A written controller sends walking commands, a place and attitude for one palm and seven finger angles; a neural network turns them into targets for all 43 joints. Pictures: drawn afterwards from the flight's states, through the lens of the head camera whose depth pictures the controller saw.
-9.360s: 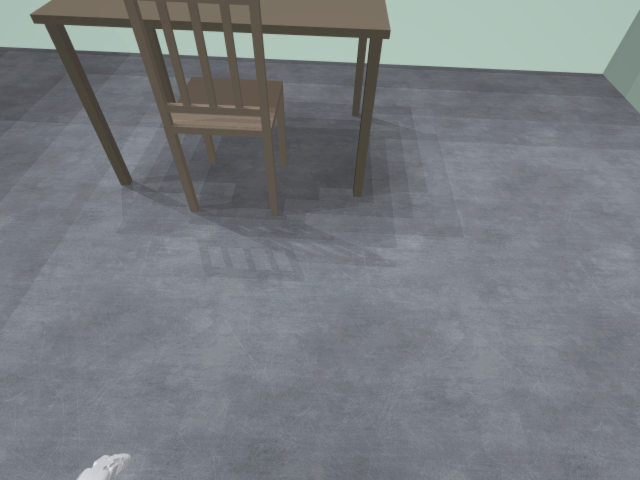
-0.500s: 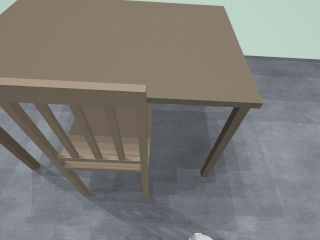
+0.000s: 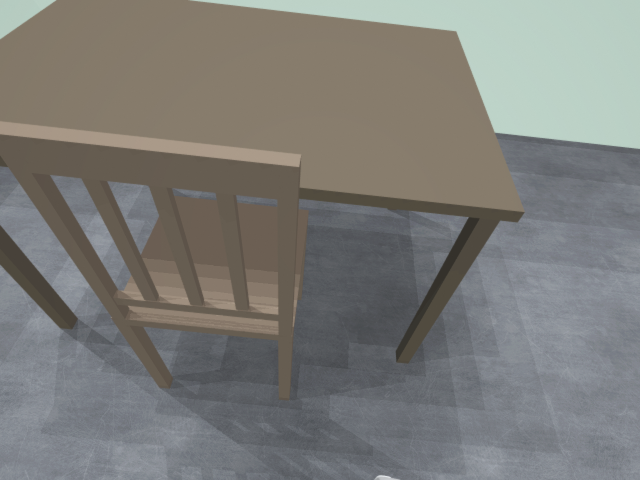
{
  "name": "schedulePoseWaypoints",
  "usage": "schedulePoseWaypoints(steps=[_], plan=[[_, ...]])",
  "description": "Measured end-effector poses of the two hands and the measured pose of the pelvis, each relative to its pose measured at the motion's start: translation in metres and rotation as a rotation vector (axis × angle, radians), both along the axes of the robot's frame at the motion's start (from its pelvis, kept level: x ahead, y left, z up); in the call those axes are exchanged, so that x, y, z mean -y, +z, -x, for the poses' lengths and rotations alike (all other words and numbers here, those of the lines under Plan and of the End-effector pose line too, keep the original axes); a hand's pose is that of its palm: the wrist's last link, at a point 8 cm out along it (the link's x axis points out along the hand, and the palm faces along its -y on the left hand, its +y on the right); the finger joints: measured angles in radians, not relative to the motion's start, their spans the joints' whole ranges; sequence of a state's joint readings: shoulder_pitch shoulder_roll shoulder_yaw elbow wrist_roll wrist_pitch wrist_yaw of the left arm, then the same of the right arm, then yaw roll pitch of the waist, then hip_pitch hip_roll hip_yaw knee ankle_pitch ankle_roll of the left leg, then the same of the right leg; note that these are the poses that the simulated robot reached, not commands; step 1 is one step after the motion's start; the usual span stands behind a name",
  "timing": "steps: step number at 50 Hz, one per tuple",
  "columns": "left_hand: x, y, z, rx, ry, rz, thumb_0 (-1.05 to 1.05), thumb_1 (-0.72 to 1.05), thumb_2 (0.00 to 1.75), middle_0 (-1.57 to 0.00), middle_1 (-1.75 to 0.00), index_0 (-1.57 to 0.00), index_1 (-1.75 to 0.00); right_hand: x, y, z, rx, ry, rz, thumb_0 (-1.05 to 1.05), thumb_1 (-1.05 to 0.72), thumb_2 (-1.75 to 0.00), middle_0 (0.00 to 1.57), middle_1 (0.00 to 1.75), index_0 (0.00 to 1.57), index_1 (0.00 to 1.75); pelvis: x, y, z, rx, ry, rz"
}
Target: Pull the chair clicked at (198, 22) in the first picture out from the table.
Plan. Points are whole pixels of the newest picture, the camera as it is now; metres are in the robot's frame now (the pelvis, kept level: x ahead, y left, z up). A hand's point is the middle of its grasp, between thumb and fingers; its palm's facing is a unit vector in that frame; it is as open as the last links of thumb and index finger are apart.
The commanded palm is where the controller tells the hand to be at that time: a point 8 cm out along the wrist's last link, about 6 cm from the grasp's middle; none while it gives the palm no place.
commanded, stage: come to a stop and stand still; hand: left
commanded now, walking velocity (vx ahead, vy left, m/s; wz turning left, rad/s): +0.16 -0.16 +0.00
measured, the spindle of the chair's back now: (181, 252) +0.46 +0.27 -0.07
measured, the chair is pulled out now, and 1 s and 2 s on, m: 0.00 0.00 0.00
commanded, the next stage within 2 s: look again from close up in 0.84 s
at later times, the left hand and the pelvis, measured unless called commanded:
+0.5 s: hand out of the picture -0.05 +0.14 -0.16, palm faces +0.03 -0.99 -0.15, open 7.3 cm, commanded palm none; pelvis -0.02 -0.01 +0.02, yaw +0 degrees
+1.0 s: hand out of the picture -0.03 +0.13 -0.16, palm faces +0.02 -0.98 -0.18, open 7.3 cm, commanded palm none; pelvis +0.00 -0.03 +0.01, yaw +0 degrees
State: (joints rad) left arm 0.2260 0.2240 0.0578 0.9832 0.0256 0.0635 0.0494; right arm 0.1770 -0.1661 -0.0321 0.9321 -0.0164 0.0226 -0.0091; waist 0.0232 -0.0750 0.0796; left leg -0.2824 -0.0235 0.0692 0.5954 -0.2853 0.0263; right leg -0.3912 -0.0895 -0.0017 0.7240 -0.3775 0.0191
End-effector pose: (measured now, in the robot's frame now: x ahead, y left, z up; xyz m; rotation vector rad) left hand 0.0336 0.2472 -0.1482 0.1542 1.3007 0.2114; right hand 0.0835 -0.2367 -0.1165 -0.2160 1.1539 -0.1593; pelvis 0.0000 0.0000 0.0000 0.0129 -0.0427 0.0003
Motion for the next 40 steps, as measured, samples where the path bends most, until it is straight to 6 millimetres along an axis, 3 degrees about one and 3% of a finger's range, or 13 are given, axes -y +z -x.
schedulePoseWaypoints(steps=[3,9,22,31,40], plan=[[-0.007,0.006,0.014,-0.015,0.008,0.007,0.00,0.91,0.90,-0.20,-0.30,-0.20,-0.30,-0.018,0.001,0.018,-0.022,0.008,-0.018,0.01,-0.91,-0.89,0.20,0.30,0.20,0.30,-0.007,0.006,0.005,0.007,-0.002,0.005],[-0.004,0.016,0.045,-0.055,0.007,0.035,0.00,0.91,0.90,-0.20,-0.30,-0.20,-0.30,-0.024,0.003,0.053,-0.080,-0.024,-0.028,0.00,-0.94,-0.89,0.21,0.30,0.21,0.30,-0.014,0.016,0.009,-0.018,-0.004,0.010],[0.046,0.019,0.081,-0.141,-0.012,0.071,0.00,0.91,0.90,-0.20,-0.30,-0.20,-0.30,-0.020,-0.017,0.142,-0.304,-0.112,-0.105,0.01,-0.91,-0.89,0.20,0.30,0.20,0.30,0.006,0.015,0.019,-0.026,-0.003,0.009],[0.081,0.012,0.081,-0.165,-0.019,0.135,0.00,0.91,0.90,-0.20,-0.30,-0.20,-0.30,-0.020,-0.012,0.148,-0.338,-0.128,-0.108,0.01,-0.91,-0.89,0.20,0.30,0.20,0.30,0.019,0.017,0.012,-0.014,-0.012,0.008],[0.085,0.016,0.073,-0.151,-0.012,0.117,0.00,0.91,0.90,-0.20,-0.30,-0.20,-0.30,-0.017,-0.015,0.121,-0.290,-0.109,-0.114,0.01,-0.91,-0.89,0.20,0.30,0.20,0.30,0.024,0.018,0.006,-0.013,-0.018,0.002]])
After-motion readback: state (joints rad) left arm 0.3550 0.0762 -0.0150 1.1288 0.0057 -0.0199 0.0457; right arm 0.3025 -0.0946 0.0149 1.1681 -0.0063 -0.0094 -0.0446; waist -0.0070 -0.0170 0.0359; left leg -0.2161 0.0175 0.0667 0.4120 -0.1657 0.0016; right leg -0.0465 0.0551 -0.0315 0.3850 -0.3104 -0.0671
